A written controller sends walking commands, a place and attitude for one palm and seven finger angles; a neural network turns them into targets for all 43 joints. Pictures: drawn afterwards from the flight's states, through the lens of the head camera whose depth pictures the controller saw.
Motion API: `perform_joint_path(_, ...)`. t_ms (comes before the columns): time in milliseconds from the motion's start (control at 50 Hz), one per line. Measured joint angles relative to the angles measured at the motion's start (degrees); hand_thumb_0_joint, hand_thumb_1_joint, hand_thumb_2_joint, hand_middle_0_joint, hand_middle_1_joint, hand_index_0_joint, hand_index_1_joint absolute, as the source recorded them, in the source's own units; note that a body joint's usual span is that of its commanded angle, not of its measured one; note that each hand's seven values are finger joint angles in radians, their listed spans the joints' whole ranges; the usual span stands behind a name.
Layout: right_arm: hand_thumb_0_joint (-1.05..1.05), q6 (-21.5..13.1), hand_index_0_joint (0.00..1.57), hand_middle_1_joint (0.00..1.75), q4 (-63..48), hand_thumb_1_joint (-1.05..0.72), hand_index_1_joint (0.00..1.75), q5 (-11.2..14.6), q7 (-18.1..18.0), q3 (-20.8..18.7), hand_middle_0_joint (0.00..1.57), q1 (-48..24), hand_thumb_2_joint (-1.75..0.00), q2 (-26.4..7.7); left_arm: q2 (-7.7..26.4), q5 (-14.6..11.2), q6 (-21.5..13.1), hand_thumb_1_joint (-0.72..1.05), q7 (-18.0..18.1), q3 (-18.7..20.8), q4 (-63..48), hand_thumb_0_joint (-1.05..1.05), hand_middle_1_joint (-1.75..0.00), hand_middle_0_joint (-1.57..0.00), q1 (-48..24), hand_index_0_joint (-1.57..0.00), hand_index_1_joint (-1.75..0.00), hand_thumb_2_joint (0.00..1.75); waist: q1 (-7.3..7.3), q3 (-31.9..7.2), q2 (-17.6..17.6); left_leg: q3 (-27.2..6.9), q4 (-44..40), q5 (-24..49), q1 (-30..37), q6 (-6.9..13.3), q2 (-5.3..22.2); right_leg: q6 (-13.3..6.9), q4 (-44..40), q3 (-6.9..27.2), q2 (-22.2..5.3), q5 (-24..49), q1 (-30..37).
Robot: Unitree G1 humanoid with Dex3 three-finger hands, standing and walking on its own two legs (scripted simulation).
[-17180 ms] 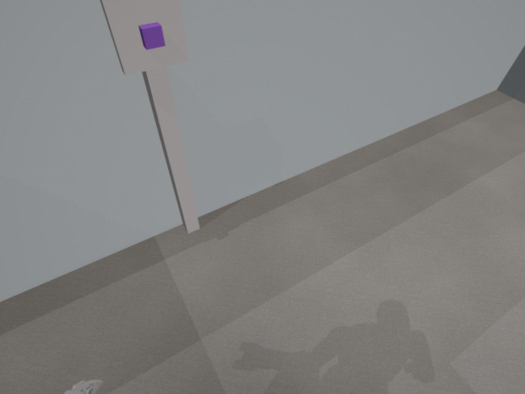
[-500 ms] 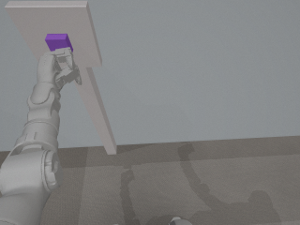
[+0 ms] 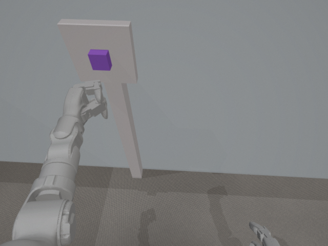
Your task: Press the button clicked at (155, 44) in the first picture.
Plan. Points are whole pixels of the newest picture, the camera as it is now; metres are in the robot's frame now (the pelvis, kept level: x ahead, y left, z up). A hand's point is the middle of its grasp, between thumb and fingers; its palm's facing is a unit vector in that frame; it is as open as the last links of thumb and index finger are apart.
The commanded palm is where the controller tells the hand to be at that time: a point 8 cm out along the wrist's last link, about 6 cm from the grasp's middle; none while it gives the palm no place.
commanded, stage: draw the hand back to the body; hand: left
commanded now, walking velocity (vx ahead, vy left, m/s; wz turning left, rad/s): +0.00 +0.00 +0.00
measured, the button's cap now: (100, 59) +0.57 +0.18 +0.15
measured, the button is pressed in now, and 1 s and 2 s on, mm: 0 0 0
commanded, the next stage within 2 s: step back with the hand held close in 1.54 s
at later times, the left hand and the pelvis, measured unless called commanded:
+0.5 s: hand (79, 125) +0.34 +0.19 +0.14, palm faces -0.03 -1.00 -0.03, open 3.1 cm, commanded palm +0.30 +0.24 +0.15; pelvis +0.00 +0.00 +0.01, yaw -1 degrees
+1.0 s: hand (36, 162) +0.24 +0.23 +0.17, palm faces +0.34 -0.89 -0.30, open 3.1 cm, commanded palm +0.19 +0.27 +0.18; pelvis +0.01 +0.00 +0.03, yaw +0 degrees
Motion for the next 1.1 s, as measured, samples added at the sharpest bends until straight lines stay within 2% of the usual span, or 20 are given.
perform_joint_path(140, 0.00, -0.7, 0.20, 0.30, 1.1, -0.91, 0.30, -0.3, -0.2, 0.6, 0.20, 0.8, -0.90, 0.2, 0.9, 0.5, -1.0, 0.89, -0.2, 0.9, 4.1, 0.02, -1.50, -1.30, -3.8, -1.31, -1.50, 0.90, -0.63, 0.4, -0.2, 0.2, 0.3, 0.5, -1.1, 0.0, -0.1, -0.1, 0.5, 0.2, -0.1, 0.4, -1.3)
perform_joint_path(220, 0.00, -0.6, 0.20, 0.30, 0.6, -0.91, 0.30, 0.0, 0.2, 0.3, 0.20, 3.0, -0.90, 0.0, 0.9, -0.6, -0.7, 0.90, -1.2, 1.9, -1.3, 0.02, -1.50, -1.30, 1.3, -1.30, -1.50, 0.90, -0.71, 0.0, 0.3, 1.3, -0.9, 0.6, 0.4, 0.1, 0.1, 0.1, -0.3, 1.3, 0.2, 0.8, -0.5)
perform_joint_path(300, 0.01, -0.3, 0.20, 0.30, 0.4, -0.91, 0.30, 0.4, 0.2, 0.1, 0.20, 4.5, -0.90, -0.1, 0.3, -2.1, 1.4, 0.90, -2.1, 2.7, -9.4, 0.02, -1.50, -1.30, 8.6, -1.30, -1.50, 0.90, -0.29, 0.0, 0.6, 2.0, -2.7, 0.9, 3.2, 0.2, 0.2, 0.1, -1.7, 2.0, 0.4, 1.2, 1.8)
perform_joint_path(420, 0.01, -1.6, 0.20, 0.30, 0.4, -0.91, 0.30, 0.9, -0.8, 0.1, 0.20, 3.6, -0.90, -0.2, -0.1, -3.7, 5.4, 0.90, -2.3, 2.3, -21.3, 0.02, -1.50, -1.30, 18.1, -1.30, -1.50, 0.90, 1.10, 0.6, 0.8, 1.8, -4.8, 1.7, 6.9, 0.1, 0.0, 0.2, -3.8, 1.7, 0.3, 1.7, 5.7)
perform_joint_path(580, 0.01, -4.9, 0.20, 0.30, -0.4, -0.91, 0.30, 1.1, -2.1, 0.8, 0.20, -1.8, -0.90, -0.4, -0.6, -5.5, 10.6, 0.90, -3.9, 0.6, -31.9, 0.02, -1.50, -1.30, 25.2, -1.31, -1.50, 0.90, 3.68, 0.8, 1.0, 0.6, -6.7, 2.7, 10.4, 0.1, -0.6, 0.2, -5.6, 0.5, -0.3, 2.2, 9.8)
perform_joint_path(640, 0.01, -6.1, 0.20, 0.30, -0.3, -0.91, 0.30, 0.1, -2.5, 1.0, 0.20, -4.6, -0.90, 0.2, -0.2, -0.7, 9.8, 0.89, 3.1, -1.5, -38.1, 0.02, -1.50, -1.30, 29.5, -1.31, -1.50, 0.90, 4.24, 1.8, 0.9, 0.5, -8.8, 3.6, 12.8, 0.0, -0.6, 0.3, -7.8, 0.3, -0.1, 3.0, 12.2)
perform_joint_path(700, 0.01, -6.2, 0.20, 0.30, -0.3, -0.91, 0.30, -0.7, -2.7, 1.1, 0.20, -6.5, -0.90, 0.8, -0.8, 2.8, 8.7, 0.89, 9.8, -3.4, -43.7, 0.01, -1.50, -1.30, 34.0, -1.31, -1.50, 0.90, 4.91, 3.1, 0.7, 0.4, -11.8, 5.0, 15.2, 0.0, -0.7, 0.2, -10.8, 0.2, 0.0, 4.5, 14.7)
perform_joint_path(780, 0.01, -5.2, 0.20, 0.30, 0.2, -0.91, 0.30, -1.8, -2.6, 1.4, 0.20, -7.4, -0.90, 1.5, -1.6, 5.3, 8.2, 0.89, 14.5, -4.3, -49.0, 0.01, -1.50, -1.30, 39.2, -1.31, -1.50, 0.90, 5.77, 4.3, 0.6, 0.3, -15.1, 6.5, 18.2, 0.0, -0.8, 0.2, -14.1, 0.0, 0.1, 5.9, 17.8)
perform_joint_path(900, 0.01, -3.4, 0.20, 0.30, 1.4, -0.90, 0.30, -2.7, -2.3, 1.5, 0.20, -6.6, -0.90, 2.5, -1.3, 6.8, 8.0, 0.89, 17.2, -3.5, -55.3, 0.02, -1.50, -1.31, 45.6, -1.31, -1.50, 0.90, 6.34, 5.1, 1.2, 0.3, -17.8, 7.2, 21.5, 0.0, -0.8, 0.3, -17.1, -0.1, 0.1, 6.7, 21.2)
perform_joint_path(1100, 0.01, -2.2, 0.20, 0.30, 2.1, -0.90, 0.30, -3.3, -1.4, 0.6, 0.20, -4.2, -0.90, 2.7, -0.5, 7.4, 7.4, 0.89, 17.8, -0.9, -65.5, 0.01, -1.50, -1.31, 57.2, -1.31, -1.50, 0.90, 5.90, 4.6, 2.4, 0.7, -18.3, 6.6, 23.3, 0.2, -1.0, 0.6, -17.8, 0.2, 0.0, 6.4, 22.9)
